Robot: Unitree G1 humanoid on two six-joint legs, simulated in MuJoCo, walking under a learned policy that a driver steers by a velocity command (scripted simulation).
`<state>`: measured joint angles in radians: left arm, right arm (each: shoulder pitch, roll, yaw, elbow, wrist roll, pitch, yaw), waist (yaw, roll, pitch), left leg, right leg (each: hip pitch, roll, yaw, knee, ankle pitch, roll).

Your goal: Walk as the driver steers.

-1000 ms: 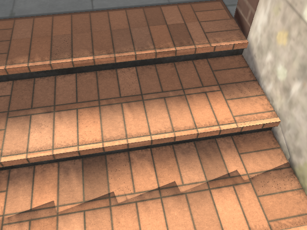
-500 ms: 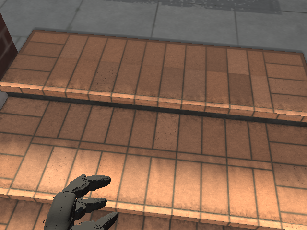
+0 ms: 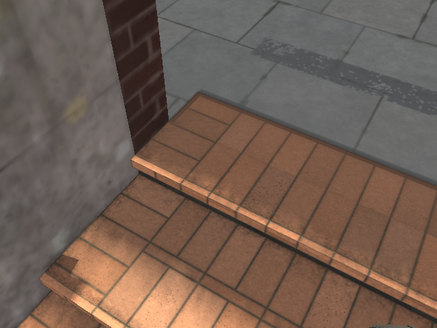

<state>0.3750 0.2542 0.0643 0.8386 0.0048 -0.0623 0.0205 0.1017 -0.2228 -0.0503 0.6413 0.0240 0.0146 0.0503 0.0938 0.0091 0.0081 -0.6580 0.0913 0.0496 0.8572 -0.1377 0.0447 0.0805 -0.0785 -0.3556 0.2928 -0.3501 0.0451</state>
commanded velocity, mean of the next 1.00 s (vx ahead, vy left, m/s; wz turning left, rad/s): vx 0.50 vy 0.00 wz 0.09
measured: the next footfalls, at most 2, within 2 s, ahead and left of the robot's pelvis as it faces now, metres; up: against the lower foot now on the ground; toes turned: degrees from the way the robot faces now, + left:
left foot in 0.10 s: +0.18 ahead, +0.12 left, +0.00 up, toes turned +5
right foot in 0.56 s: +0.52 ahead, -0.05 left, +0.10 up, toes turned +3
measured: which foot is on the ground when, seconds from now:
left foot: up 0.00-0.08, down 0.10-0.58, up 0.60-1.00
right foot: down 0.00-0.08, up 0.10-0.54, down 0.56-1.00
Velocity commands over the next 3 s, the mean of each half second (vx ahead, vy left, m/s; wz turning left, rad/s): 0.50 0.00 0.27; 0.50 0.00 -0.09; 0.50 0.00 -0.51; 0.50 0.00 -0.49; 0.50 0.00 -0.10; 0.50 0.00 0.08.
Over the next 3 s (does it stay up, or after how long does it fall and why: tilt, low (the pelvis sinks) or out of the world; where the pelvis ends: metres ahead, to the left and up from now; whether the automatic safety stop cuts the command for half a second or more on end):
stays up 1.56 -0.37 0.21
